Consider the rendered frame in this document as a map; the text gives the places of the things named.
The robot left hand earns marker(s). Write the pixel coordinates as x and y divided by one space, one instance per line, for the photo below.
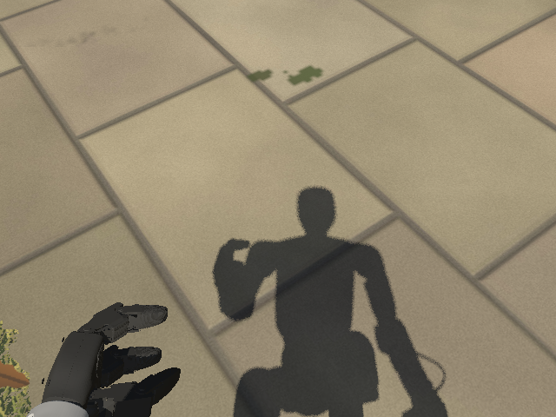
82 367

